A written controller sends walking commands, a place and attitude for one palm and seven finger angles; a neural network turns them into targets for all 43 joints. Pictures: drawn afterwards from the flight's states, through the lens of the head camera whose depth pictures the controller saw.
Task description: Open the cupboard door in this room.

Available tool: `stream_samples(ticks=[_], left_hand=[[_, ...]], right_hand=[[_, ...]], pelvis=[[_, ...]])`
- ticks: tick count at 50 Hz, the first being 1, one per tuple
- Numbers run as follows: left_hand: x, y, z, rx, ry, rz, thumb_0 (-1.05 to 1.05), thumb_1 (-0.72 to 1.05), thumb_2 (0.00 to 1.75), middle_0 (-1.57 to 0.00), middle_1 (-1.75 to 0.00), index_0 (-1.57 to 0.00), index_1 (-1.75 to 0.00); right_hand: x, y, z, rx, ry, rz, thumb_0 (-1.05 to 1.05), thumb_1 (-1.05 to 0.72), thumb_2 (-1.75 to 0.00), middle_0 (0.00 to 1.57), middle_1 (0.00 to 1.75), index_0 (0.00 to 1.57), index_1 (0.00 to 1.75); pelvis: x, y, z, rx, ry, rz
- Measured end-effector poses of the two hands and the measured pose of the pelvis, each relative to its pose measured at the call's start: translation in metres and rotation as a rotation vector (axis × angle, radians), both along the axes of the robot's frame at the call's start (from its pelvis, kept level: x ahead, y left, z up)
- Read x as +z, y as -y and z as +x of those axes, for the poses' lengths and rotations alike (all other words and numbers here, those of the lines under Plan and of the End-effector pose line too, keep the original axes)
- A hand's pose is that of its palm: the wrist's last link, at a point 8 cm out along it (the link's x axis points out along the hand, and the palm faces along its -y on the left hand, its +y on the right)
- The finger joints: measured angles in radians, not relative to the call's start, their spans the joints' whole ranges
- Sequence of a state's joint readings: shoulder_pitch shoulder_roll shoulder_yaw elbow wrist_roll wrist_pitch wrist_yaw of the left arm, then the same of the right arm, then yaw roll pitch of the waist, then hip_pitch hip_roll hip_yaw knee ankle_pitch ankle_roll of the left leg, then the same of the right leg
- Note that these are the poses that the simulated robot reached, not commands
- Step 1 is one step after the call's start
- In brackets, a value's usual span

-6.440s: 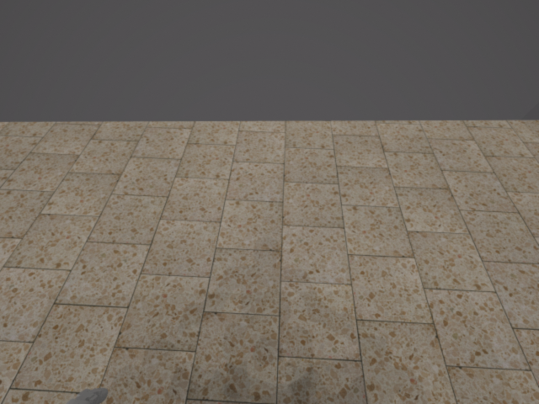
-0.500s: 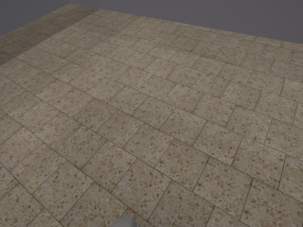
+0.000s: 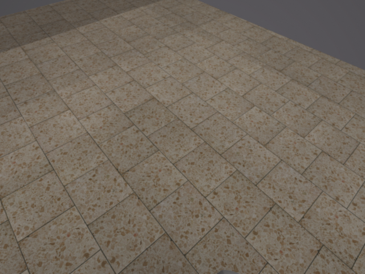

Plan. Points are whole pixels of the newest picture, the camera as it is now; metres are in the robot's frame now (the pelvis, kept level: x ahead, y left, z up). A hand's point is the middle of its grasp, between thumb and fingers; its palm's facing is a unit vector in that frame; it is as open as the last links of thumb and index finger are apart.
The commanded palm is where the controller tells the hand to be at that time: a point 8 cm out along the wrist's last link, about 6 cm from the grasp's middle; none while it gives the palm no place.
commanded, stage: turn or walk to find it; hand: left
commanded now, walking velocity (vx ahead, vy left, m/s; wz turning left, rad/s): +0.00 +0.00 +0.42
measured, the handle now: out of the picture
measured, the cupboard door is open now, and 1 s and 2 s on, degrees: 0 0 0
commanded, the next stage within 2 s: none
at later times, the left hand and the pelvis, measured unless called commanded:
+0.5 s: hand out of the picture -0.01 +0.15 -0.15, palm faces +0.26 -0.93 -0.26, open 7.4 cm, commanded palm none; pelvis -0.03 -0.05 +0.00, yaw +14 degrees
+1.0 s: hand out of the picture -0.09 +0.19 -0.16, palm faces +0.45 -0.85 -0.26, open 7.4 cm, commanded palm none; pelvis -0.07 -0.03 +0.00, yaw +26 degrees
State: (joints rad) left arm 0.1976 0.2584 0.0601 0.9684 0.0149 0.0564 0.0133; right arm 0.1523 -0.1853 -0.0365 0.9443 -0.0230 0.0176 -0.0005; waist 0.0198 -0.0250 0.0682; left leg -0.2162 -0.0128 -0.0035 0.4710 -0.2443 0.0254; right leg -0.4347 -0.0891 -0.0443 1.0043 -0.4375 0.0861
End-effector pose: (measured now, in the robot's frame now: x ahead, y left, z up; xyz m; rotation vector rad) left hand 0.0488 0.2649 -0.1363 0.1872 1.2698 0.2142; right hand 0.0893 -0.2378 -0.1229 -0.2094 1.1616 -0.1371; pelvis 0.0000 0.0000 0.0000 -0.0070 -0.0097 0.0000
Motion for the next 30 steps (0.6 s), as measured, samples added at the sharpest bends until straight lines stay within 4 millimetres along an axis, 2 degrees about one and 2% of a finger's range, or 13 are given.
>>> stream_samples(ticks=[3, 7, 11, 16, 21, 25, 30], left_hand=[[0.006, 0.009, 0.01, 0.002, 0.049, 0.006, 0.01, 0.91, 0.9, -0.2, -0.3, -0.2, -0.3], [0.013, 0.028, 0.02, -0.002, 0.115, 0.02, 0.01, 0.9, 0.9, -0.2, -0.3, -0.2, -0.3], [0.019, 0.049, 0.014, 0.005, 0.164, 0.045, 0.0, 0.9, 0.9, -0.2, -0.3, -0.2, -0.3], [0.027, 0.065, -0.017, 0.066, 0.141, 0.045, 0.0, 0.9, 0.9, -0.2, -0.3, -0.2, -0.3], [0.024, 0.071, -0.05, 0.133, 0.101, 0.034, 0.0, 0.9, 0.9, -0.2, -0.3, -0.2, -0.3], [0.016, 0.069, -0.083, 0.194, 0.062, 0.017, 0.0, 0.9, 0.9, -0.2, -0.3, -0.2, -0.3], [-0.001, 0.056, -0.133, 0.281, -0.001, -0.007, 0.0, 0.9, 0.9, -0.2, -0.3, -0.2, -0.3]], right_hand=[[-0.006, 0.004, -0.007, 0.007, -0.016, 0.018, 0.01, -0.91, -0.9, 0.2, 0.3, 0.2, 0.3], [-0.02, 0.018, -0.02, 0.008, -0.048, 0.043, 0.01, -0.91, -0.9, 0.2, 0.3, 0.2, 0.3], [-0.036, 0.038, -0.03, 0.013, -0.082, 0.064, 0.01, -0.91, -0.9, 0.2, 0.3, 0.2, 0.3], [-0.033, 0.055, -0.037, 0.049, -0.134, 0.059, 0.01, -0.91, -0.9, 0.2, 0.3, 0.2, 0.3], [-0.027, 0.062, -0.041, 0.098, -0.176, 0.038, 0.01, -0.91, -0.9, 0.2, 0.3, 0.2, 0.3], [-0.024, 0.055, -0.035, 0.154, -0.194, 0.015, 0.01, -0.91, -0.9, 0.2, 0.3, 0.2, 0.3], [-0.018, 0.028, -0.011, 0.242, -0.14, -0.012, 0.01, -0.91, -0.9, 0.2, 0.3, 0.2, 0.3]], pelvis=[[-0.001, 0.006, -0.004, 0.025, 0.001, 0.005], [-0.005, 0.021, -0.009, 0.057, 0.001, 0.018], [-0.011, 0.037, -0.016, 0.099, 0.009, 0.025], [-0.003, 0.048, -0.021, 0.154, 0.016, 0.044], [0.001, 0.052, -0.026, 0.21, 0.016, 0.05], [0.0, 0.049, -0.033, 0.25, 0.012, 0.046], [-0.005, 0.036, -0.045, 0.3, 0.006, 0.03]])
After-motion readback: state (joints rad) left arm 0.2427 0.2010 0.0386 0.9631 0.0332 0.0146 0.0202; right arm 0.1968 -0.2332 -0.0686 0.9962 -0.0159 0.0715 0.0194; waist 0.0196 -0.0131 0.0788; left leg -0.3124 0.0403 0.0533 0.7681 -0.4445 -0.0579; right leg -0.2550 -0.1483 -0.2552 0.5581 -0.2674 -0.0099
